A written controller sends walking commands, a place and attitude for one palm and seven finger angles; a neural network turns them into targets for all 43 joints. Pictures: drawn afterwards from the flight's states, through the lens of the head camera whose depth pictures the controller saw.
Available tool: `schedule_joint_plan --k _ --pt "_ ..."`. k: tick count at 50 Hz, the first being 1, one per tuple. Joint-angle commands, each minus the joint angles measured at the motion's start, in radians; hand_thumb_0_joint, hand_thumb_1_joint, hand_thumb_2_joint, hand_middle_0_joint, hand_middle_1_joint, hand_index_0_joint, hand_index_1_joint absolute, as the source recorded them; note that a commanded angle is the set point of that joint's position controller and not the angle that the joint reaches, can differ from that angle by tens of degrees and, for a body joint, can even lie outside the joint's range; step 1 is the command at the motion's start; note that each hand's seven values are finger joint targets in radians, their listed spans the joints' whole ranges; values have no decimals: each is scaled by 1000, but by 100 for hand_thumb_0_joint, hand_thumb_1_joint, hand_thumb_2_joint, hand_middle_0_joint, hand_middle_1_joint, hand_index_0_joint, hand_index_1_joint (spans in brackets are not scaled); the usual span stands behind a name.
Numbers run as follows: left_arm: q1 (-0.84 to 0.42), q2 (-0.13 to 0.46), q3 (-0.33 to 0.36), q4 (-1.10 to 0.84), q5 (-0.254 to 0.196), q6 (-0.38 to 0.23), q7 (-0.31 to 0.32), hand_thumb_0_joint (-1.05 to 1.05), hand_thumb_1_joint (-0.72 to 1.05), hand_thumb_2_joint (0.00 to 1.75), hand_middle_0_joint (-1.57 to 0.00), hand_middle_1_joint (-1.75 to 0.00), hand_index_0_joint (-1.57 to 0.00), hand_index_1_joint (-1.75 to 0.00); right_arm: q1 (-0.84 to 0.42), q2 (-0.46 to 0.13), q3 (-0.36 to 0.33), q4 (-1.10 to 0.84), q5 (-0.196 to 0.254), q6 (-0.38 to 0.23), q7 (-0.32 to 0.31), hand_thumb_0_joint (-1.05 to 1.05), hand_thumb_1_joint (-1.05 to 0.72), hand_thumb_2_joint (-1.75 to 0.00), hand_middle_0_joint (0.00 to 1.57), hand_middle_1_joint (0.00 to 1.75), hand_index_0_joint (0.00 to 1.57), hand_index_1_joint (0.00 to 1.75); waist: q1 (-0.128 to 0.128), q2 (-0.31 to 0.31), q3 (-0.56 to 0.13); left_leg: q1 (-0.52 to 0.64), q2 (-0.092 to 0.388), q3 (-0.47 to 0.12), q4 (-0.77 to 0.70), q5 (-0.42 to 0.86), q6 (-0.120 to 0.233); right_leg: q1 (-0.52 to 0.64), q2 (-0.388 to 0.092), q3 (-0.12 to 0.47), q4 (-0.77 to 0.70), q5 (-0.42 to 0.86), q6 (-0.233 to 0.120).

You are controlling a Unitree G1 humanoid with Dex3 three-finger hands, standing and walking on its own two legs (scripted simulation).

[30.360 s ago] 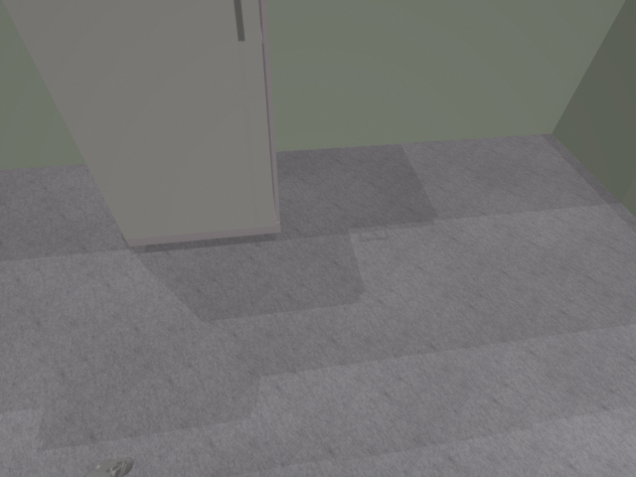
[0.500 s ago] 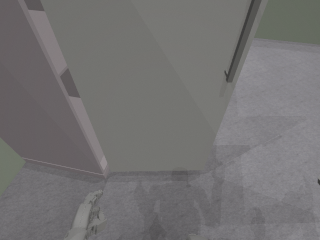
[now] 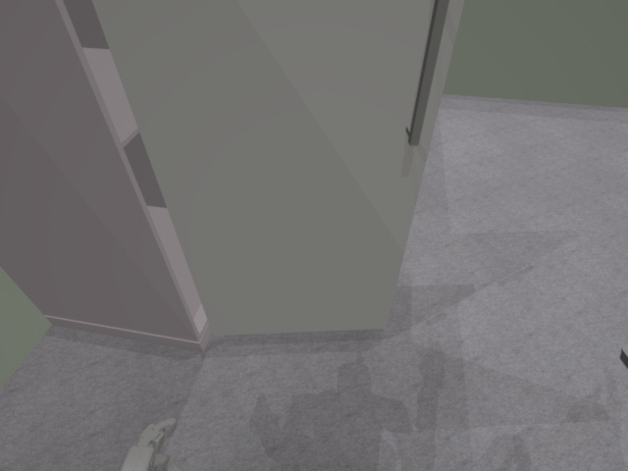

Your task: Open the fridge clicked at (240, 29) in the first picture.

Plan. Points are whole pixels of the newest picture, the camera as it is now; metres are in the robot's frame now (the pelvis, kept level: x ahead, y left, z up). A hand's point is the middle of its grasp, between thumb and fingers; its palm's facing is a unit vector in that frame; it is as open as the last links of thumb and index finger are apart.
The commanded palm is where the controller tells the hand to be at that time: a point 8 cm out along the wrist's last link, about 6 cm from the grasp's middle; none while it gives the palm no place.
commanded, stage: stop stepping back and stand still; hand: right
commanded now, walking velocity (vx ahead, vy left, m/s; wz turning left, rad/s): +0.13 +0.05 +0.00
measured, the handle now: (424, 72) +0.71 -0.15 +0.22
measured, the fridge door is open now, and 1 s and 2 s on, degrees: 77 77 77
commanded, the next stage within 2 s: let the arm hang, fingers relaxed in 0.62 s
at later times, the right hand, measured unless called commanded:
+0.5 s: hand (595, 323) +0.24 -0.25 +0.16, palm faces +0.41 +0.79 -0.45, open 7.4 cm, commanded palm +0.18 -0.29 +0.19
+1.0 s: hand out of the picture +0.10 -0.18 -0.15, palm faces -0.11 +0.97 -0.20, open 7.4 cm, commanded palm none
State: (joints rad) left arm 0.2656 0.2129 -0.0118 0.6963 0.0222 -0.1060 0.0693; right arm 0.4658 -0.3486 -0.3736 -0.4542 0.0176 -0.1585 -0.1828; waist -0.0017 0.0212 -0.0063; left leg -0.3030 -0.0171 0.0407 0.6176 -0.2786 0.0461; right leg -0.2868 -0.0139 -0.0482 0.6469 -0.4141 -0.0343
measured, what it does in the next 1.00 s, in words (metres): stands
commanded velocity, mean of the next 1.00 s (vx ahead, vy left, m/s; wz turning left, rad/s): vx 0.01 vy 0.01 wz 0.00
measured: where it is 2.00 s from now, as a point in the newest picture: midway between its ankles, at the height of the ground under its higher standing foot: outside the picture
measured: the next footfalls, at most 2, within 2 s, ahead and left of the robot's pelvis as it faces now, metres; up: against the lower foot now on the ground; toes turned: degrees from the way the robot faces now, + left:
none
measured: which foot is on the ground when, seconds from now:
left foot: down 0.00-1.00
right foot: down 0.00-1.00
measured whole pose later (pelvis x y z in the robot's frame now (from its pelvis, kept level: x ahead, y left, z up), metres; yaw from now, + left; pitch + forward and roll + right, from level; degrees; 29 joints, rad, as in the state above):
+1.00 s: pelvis +0.01 -0.01 +0.01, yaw +2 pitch +0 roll +0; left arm 0.17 0.27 -0.02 0.89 0.03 0.03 -0.01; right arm 0.22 -0.20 0.04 0.87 -0.02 0.06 -0.01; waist 0.02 0.01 0.05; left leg -0.27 0.01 0.05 0.54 -0.26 0.01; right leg -0.28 0.01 -0.08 0.53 -0.25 -0.04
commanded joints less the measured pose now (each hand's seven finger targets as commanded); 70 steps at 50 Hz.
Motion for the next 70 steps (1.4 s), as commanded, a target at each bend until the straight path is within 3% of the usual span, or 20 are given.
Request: schedule_joint_plan --k 1,2,4,8,9,11,13,16,19,21,27,35,36,37,40,42,50,54,58,70 --pt "-158 116 32 -178 -1 -63 28 0 90 90 -20 -30 -20 -30 -83 -257 -164 -249 -4 -81 -22 0 -90 -90 20 30 20 30 14 -319 53 -177 -21 -15 334 -232 -37 -36 -317 478 -521 -380 -133" --pt "-154 115 40 -179 -3 -63 27 0 90 90 -20 -30 -20 -30 -90 -280 -184 -231 -6 -83 -18 0 -90 -90 20 30 20 30 8 -253 58 -162 -7 -48 416 -209 -39 -88 -328 499 -534 -411 -142" --pt "-158 98 32 -169 0 -70 16 0 90 90 -20 -30 -20 -30 -50 -233 -152 -176 -4 -64 -12 0 -90 -90 20 30 20 30 1 -152 79 -110 36 -36 308 -189 -43 -107 -299 375 -495 -256 -139" --pt "-153 118 32 -193 -8 -82 15 0 90 90 -20 -30 -20 -30 -36 -209 -120 -186 6 -53 -11 0 -90 -90 20 30 20 30 -6 -202 27 160 -1 61 -148 -112 -30 -119 -175 133 -351 -176 -40" --pt "-140 119 38 -199 -6 -81 15 0 90 90 -20 -30 -20 -30 -38 -218 -122 -183 2 -54 -9 0 -90 -90 20 30 20 30 -1 -108 13 184 42 -29 -233 -84 2 -135 -127 84 -229 -113 -22" --pt "-128 100 38 -192 -5 -79 8 0 90 90 -20 -30 -20 -30 -85 -254 -141 -174 9 -51 -10 0 -90 -90 20 30 20 30 10 183 -26 144 282 -404 -359 -23 108 -171 -17 -16 69 24 24" --pt "-116 96 49 -177 -20 -76 1 0 90 90 -20 -30 -20 -30 -61 -218 -122 -142 21 -38 -11 0 -90 -90 20 30 20 30 1 137 -50 129 308 -399 -345 58 137 -132 -20 12 137 -9 34" --pt "-130 96 39 -187 -20 -68 6 0 90 90 -20 -30 -20 -30 -32 -240 -153 -190 17 -54 -19 0 -90 -90 20 30 20 30 12 43 -89 159 229 -207 -191 354 62 5 -26 7 -121 200 26" --pt "-161 124 55 -218 -32 -66 21 0 90 90 -20 -30 -20 -30 29 -234 -154 -216 22 -59 -11 0 -90 -90 20 30 20 30 -16 -87 -91 106 89 -106 -162 193 -31 95 -128 110 -222 403 -4" --pt "-175 115 44 -224 -24 -60 23 0 90 90 -20 -30 -20 -30 14 -244 -164 -234 14 -63 -12 0 -90 -90 20 30 20 30 -11 -135 -67 126 61 -67 -145 210 -39 50 -138 137 -238 449 -13" --pt "-157 124 59 -234 -24 -62 24 0 90 90 -20 -30 -20 -30 55 -226 -152 -204 24 -65 -12 0 -90 -90 20 30 20 30 -4 -80 -125 184 97 -123 -188 348 -20 63 -94 78 -183 449 14" --pt "-168 125 55 -240 -21 -42 31 0 90 90 -20 -30 -20 -30 36 -226 -141 -197 28 -55 -11 0 -90 -90 20 30 20 30 -3 -63 -107 154 92 -128 -219 291 -24 61 -87 71 -209 371 14" --pt "-207 310 115 11 -15 -60 -69 0 90 90 -20 -30 -20 -30 -44 -94 267 595 -74 86 127 0 -90 -90 20 30 20 30 48 -45 -60 14 176 -57 -86 456 -1 43 -120 60 -33 513 4" --pt "-137 286 121 -8 -26 0 -72 0 90 90 -20 -30 -20 -30 -68 -90 252 622 -56 139 154 0 -90 -90 20 30 20 30 44 -11 -115 -21 162 -115 -110 405 7 94 -120 71 -52 498 14" --pt "-118 254 81 -29 -9 68 -78 0 90 90 -20 -30 -20 -30 -174 -76 291 768 -48 143 163 0 -90 -90 20 30 20 30 22 124 -60 -27 125 -62 -90 120 0 -20 -135 136 -112 321 -33" --pt "-135 243 63 -11 2 91 -78 0 90 90 -20 -30 -20 -30 -240 -83 317 897 -47 150 160 0 -90 -90 20 30 20 30 16 102 -5 -19 123 -85 -121 33 2 -65 -117 146 -165 240 -31" --pt "-119 162 20 187 7 113 -59 0 90 90 -20 -30 -20 -30 -262 -43 366 1319 -38 154 157 0 -90 -90 20 30 20 30 5 -107 -35 112 121 -126 -240 76 -13 34 -94 100 -290 211 -4" --pt "-63 125 27 270 6 115 -46 0 90 90 -20 -30 -20 -30 -234 -3 360 1425 -36 151 156 0 -90 -90 20 30 20 30 9 -150 -26 121 116 -117 -282 67 -1 52 -98 96 -302 169 -4" --pt "-6 109 33 329 1 117 -41 0 90 90 -20 -30 -20 -30 -224 14 366 1495 -34 150 156 0 -90 -90 20 30 20 30 17 -49 -1 105 117 -115 -312 38 0 56 -100 99 -309 146 -9" --pt "40 61 31 407 1 110 -35 0 90 90 -20 -30 -20 -30 -198 67 375 1572 -35 155 147 0 -90 -90 20 30 20 30 13 -7 44 81 109 -93 -276 86 -12 68 -112 98 -339 203 -18"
